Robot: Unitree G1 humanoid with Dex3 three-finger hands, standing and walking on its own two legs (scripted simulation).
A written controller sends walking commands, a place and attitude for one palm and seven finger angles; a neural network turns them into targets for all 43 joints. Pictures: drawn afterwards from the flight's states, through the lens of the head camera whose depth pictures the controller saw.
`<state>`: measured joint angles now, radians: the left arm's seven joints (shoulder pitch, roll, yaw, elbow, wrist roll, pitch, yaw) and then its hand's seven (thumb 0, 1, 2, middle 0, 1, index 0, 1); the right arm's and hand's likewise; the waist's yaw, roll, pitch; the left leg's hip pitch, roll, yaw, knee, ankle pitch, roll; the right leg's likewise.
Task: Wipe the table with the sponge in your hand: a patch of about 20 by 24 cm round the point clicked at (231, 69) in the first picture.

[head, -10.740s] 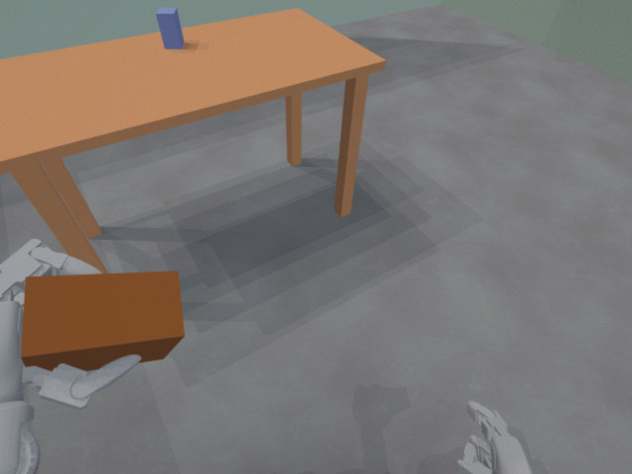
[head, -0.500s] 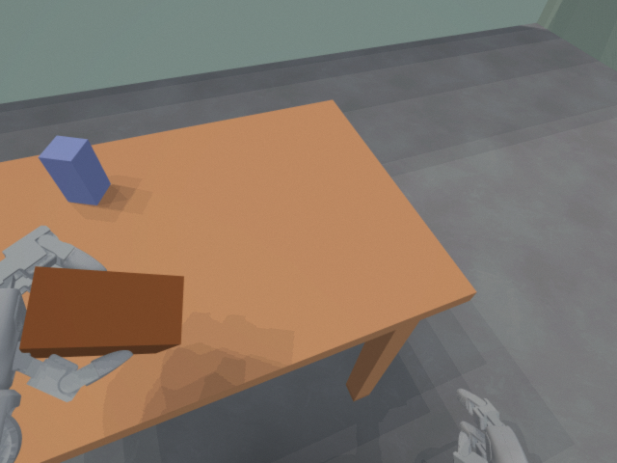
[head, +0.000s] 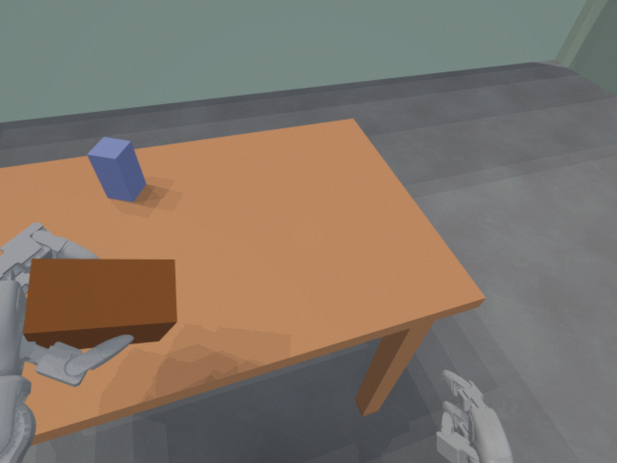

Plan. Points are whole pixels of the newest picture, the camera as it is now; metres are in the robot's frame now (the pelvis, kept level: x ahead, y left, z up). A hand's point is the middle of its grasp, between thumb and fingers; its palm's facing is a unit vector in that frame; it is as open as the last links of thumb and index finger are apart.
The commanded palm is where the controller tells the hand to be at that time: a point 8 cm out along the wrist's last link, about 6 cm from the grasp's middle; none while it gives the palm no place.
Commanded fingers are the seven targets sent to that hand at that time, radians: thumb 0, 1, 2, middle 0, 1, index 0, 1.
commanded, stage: come to a stop and stand still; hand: left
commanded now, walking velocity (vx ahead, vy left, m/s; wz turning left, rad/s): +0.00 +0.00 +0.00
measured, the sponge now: (126, 305) +0.24 +0.22 +0.13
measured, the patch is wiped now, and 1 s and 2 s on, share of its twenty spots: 0.00 0.00 0.00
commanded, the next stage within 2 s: look again from close up in 0.02 s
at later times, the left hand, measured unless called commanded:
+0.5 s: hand (88, 304) +0.22 +0.24 +0.16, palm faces +0.35 -0.87 -0.36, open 10.4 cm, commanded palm +0.16 +0.28 +0.18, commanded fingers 0.00 0.10 1.30 -1.20 -1.60 -1.20 -1.60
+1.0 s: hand (160, 285) +0.24 +0.18 +0.16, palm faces +0.31 -0.88 -0.35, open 10.4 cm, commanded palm +0.19 +0.22 +0.18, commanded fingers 0.00 0.10 1.30 -1.20 -1.60 -1.20 -1.60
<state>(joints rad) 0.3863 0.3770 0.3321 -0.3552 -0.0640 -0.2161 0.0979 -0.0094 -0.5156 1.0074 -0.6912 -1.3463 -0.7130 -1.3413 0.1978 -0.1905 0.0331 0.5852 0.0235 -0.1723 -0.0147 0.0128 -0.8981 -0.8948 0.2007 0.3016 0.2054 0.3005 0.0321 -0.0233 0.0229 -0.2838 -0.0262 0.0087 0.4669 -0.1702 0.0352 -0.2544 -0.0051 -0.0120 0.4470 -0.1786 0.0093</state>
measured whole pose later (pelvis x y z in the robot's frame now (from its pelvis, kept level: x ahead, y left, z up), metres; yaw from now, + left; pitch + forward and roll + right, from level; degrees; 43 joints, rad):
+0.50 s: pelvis +0.00 +0.00 +0.00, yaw +0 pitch -1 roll -1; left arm 0.44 0.37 0.32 -0.43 -0.06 -0.19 0.09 -0.01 -0.52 1.01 -0.69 -1.34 -0.71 -1.34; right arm 0.23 -0.21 0.03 0.58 0.03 -0.15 -0.04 0.01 -0.90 -0.89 0.20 0.30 0.20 0.30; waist 0.01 -0.02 0.02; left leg -0.26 -0.02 0.01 0.44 -0.16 0.03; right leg -0.23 0.00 -0.01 0.41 -0.16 0.01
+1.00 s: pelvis +0.02 -0.05 +0.00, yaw -2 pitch +0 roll -1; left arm 0.45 0.38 0.33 -0.49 -0.09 -0.12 0.09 -0.01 -0.52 1.01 -0.69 -1.34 -0.71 -1.34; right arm 0.20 -0.19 0.03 0.56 0.03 -0.11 -0.04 0.01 -0.90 -0.89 0.20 0.30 0.21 0.30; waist 0.00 0.00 0.01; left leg -0.27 0.06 0.00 0.50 -0.22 -0.04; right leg -0.24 0.08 -0.02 0.45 -0.20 -0.07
